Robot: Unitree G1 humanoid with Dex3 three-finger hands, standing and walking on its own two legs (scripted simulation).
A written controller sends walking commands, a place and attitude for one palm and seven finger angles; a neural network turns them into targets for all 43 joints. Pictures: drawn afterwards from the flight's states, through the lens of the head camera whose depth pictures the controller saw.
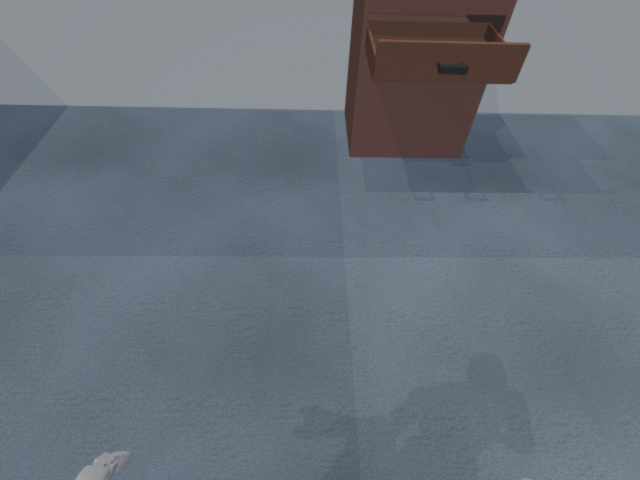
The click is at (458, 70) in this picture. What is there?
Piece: drawer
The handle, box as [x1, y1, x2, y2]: [437, 62, 468, 74]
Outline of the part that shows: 437,62 439,73 466,74 468,67 466,64 460,62 459,64 441,64 440,62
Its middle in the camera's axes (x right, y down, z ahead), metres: +0.47 -0.62 +1.40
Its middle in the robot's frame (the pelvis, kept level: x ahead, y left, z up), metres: +1.47 -0.41 -0.14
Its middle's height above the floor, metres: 0.63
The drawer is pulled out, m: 0.28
